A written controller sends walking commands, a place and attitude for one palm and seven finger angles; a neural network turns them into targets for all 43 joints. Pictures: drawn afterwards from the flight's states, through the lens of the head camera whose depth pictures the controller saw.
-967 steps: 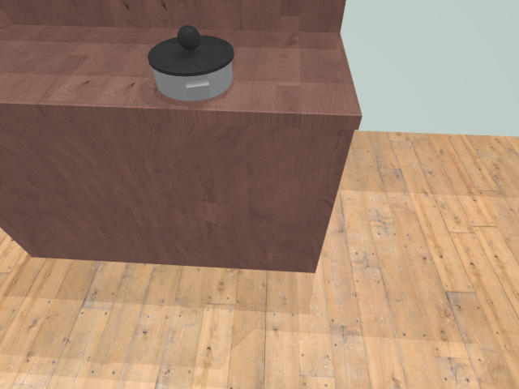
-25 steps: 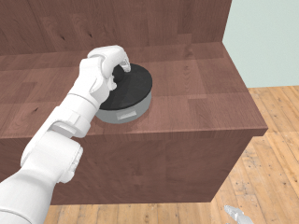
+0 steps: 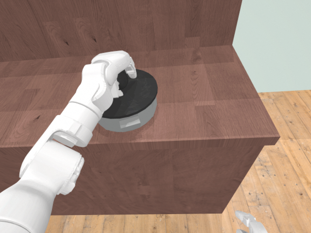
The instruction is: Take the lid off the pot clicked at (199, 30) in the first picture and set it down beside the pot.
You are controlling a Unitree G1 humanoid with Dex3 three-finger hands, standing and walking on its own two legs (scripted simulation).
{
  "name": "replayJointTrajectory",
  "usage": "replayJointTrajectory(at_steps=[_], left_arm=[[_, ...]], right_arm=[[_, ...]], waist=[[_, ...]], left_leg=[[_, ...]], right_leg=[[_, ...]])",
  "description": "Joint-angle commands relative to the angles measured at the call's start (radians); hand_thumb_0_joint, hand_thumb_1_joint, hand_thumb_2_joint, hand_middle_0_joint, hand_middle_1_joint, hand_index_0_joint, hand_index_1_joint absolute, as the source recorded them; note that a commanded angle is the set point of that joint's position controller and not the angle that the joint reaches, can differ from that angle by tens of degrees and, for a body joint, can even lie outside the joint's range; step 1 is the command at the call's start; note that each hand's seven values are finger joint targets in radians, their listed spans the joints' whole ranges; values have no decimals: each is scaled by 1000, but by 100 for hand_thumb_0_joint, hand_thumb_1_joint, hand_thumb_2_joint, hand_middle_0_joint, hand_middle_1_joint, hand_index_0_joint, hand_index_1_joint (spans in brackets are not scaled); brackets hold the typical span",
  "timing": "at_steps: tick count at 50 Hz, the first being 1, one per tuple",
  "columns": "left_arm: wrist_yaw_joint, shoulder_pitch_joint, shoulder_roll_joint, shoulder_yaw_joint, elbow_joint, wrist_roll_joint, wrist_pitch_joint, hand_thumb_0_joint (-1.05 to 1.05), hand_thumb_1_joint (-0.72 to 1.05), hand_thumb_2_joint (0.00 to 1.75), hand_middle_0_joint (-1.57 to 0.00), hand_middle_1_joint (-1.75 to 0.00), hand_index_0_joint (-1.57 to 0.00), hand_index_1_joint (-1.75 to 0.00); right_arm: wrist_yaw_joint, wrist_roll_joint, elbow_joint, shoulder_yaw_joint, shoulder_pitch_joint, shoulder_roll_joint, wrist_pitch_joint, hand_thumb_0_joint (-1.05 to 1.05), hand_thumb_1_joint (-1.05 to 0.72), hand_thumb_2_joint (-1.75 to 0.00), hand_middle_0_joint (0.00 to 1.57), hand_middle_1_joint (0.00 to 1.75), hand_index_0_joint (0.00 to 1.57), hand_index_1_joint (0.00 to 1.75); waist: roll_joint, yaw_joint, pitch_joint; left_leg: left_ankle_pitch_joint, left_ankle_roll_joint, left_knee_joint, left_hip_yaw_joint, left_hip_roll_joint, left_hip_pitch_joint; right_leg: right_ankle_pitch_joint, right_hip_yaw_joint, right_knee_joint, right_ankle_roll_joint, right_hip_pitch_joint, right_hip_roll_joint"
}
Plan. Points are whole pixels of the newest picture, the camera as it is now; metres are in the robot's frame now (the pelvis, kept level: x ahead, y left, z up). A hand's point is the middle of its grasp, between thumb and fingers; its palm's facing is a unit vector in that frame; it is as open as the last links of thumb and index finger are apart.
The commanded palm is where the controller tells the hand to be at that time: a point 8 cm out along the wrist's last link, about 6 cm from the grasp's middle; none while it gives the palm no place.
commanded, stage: close the fingers and squeeze the knob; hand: left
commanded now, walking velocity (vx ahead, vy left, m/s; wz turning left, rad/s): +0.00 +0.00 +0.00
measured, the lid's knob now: (118, 80) +0.48 +0.10 +0.17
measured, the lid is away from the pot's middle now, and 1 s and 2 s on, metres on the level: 0.00 0.00 0.00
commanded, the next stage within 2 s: lift the lid straight up in 0.94 s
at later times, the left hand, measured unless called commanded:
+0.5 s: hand (117, 84) +0.44 +0.10 +0.18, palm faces -0.29 -0.04 -0.96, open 7.7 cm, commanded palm +0.42 +0.10 +0.25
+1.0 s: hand (117, 84) +0.44 +0.10 +0.18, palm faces -0.28 -0.06 -0.96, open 7.3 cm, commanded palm +0.42 +0.10 +0.25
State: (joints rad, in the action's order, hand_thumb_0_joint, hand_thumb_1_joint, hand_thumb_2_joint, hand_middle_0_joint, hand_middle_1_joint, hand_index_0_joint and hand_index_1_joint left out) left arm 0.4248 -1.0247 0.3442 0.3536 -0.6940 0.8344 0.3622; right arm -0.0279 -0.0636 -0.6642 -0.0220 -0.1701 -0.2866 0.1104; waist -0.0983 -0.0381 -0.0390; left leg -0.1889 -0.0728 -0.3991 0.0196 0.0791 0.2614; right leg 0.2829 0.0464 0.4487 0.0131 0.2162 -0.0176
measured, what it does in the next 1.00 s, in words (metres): stands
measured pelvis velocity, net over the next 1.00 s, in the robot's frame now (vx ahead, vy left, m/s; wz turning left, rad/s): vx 0.00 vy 0.00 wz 0.01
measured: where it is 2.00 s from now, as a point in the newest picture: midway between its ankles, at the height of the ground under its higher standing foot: outside the picture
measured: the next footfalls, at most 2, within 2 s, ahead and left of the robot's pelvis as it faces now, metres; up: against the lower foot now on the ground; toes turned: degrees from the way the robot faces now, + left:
none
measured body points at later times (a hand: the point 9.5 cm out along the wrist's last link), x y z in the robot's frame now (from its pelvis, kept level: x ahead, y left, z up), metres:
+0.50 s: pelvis +0.00 +0.00 +0.00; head +0.01 -0.05 +0.45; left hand +0.45 +0.10 +0.23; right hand +0.14 -0.23 -0.13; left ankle +0.01 +0.08 -0.74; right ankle -0.03 -0.11 -0.74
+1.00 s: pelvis +0.00 +0.00 +0.00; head +0.01 -0.04 +0.45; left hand +0.45 +0.10 +0.23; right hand +0.14 -0.24 -0.13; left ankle +0.01 +0.08 -0.74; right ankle -0.03 -0.11 -0.74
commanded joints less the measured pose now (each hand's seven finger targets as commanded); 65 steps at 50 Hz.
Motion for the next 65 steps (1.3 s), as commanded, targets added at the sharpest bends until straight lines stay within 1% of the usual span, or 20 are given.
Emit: replayJointTrajectory(at_steps=[1,6,9,13,16,19,21,23,26,28,29,33,36,42,47,50,53,56,63,65], left_arm=[[-49,-598,210,-107,176,27,-3,0,-7,123,-71,-56,-71,-56],[-44,-562,131,-48,175,24,1,0,0,119,-70,-67,-70,-67],[-51,-585,160,-74,142,23,3,0,4,116,-70,-73,-70,-73],[-51,-630,74,-7,219,-13,-11,0,10,112,-71,-79,-71,-79],[-54,-612,137,-58,145,15,4,0,14,108,-72,-83,-72,-83],[-49,-633,103,-28,192,-1,-10,0,14,115,-71,-75,-75,-77],[-49,-610,170,-87,187,7,-8,0,16,116,-71,-74,-77,-77],[-42,-611,82,-22,203,-24,-14,0,18,117,-72,-74,-78,-78],[-43,-615,181,-92,139,13,-3,0,22,118,-72,-74,-81,-79],[-44,-599,143,-73,173,-13,-14,0,24,119,-72,-75,-83,-80],[-45,-610,199,-111,177,12,-14,0,25,119,-73,-75,-84,-81],[-43,-572,114,-49,206,-7,-21,0,29,120,-74,-76,-88,-83],[-51,-618,165,-79,185,23,-9,0,32,120,-76,-77,-91,-85],[-55,-620,167,-77,113,23,-5,0,38,122,-79,-78,-96,-88],[-54,-631,151,-66,164,23,-13,0,42,124,-81,-79,-99,-89],[-54,-587,207,-120,130,25,-13,0,43,125,-82,-80,-100,-90],[-53,-611,143,-69,190,-8,-25,0,44,125,-82,-81,-101,-90],[-60,-679,242,-132,204,24,-22,0,44,125,-83,-81,-101,-90],[-63,-712,226,-117,274,-2,-38,0,44,125,-83,-81,-101,-90],[-65,-717,314,-185,273,26,-39,0,44,125,-83,-81,-101,-90]], right_arm=[[5,-7,130,30,91,-92,-41,0,-90,-90,20,30,20,30],[-6,-7,137,28,108,-82,-33,0,-90,-90,20,30,20,30],[-4,-5,127,25,104,-86,-24,0,-90,-90,20,30,20,30],[-4,-6,138,34,110,-82,-36,0,-90,-90,20,30,20,30],[-5,-2,122,25,105,-80,-36,0,-90,-90,20,30,20,30],[-6,-3,129,26,111,-75,-42,0,-90,-90,20,30,20,30],[-2,0,123,26,105,-83,-46,0,-90,-90,20,30,20,30],[-3,-2,126,31,100,-86,-41,0,-90,-90,20,30,20,30],[3,0,111,24,93,-86,-44,0,-90,-90,20,30,20,30],[3,1,120,31,90,-90,-45,0,-90,-90,20,30,20,30],[2,3,117,27,92,-86,-49,0,-90,-90,20,30,20,30],[-6,0,128,36,95,-88,-45,0,-90,-90,20,30,20,30],[-6,-3,118,30,97,-87,-41,0,-90,-90,20,30,20,30],[6,-2,111,24,89,-88,-41,0,-90,-90,20,30,20,30],[1,0,122,26,96,-83,-48,0,-90,-90,20,30,20,30],[3,4,121,28,93,-89,-45,0,-90,-90,20,30,20,30],[5,0,131,33,93,-90,-45,0,-90,-90,20,30,20,30],[9,0,125,27,96,-86,-58,0,-90,-90,20,30,20,30],[5,0,127,36,90,-90,-84,0,-90,-90,20,30,20,30],[5,7,123,34,93,-87,-94,0,-90,-90,20,30,20,30]], waist=[[173,-12,-374],[141,-13,-398],[176,-16,-367],[134,-31,-415],[149,-15,-395],[157,-20,-408],[187,-8,-426],[158,-26,-399],[187,-13,-366],[156,-15,-374],[158,-3,-404],[126,-14,-395],[147,-12,-385],[179,-14,-357],[135,-10,-407],[172,-3,-393],[158,-18,-388],[152,-5,-418],[114,-9,-456],[132,9,-501]], left_leg=[[313,-12,-16,-63,-10,-237],[360,-1,-28,-74,-16,-266],[288,-1,-15,-71,-15,-226],[348,-3,-30,-89,-17,-292],[296,1,-17,-82,-13,-262],[303,-2,-17,-81,-9,-263],[327,-7,-20,-80,-8,-260],[346,-7,-23,-82,-7,-261],[299,-8,-13,-74,-6,-232],[305,-10,-14,-75,-3,-237],[316,-6,-12,-77,-6,-247],[398,-4,-27,-89,-15,-283],[317,-1,-12,-81,-15,-265],[252,-5,0,-73,-8,-219],[320,-1,-13,-81,-11,-265],[320,-7,-16,-73,-11,-237],[314,-10,-12,-73,-10,-245],[306,-7,-7,-77,-11,-263],[400,-4,-22,-97,-18,-315],[410,-8,-26,-89,-14,-311]], right_leg=[[-406,-20,-18,29,-29,36],[-396,-13,-9,32,-7,35],[-366,-11,-16,33,-11,36],[-377,-10,-16,35,9,30],[-361,-11,-15,35,-2,37],[-388,-14,-14,32,-19,34],[-424,-18,-12,30,-52,33],[-426,-11,-18,32,-28,27],[-413,-16,-21,30,-35,36],[-413,-15,-25,33,-38,27],[-417,-17,-16,32,-55,32],[-415,-9,-20,36,-17,30],[-379,-11,-20,34,-15,38],[-361,-12,-24,32,-22,37],[-388,-13,-15,34,-23,35],[-413,-20,-21,33,-51,34],[-408,-14,-29,33,-42,27],[-407,-22,-21,31,-53,34],[-428,-18,-19,35,-48,32],[-471,-34,-13,31,-95,34]])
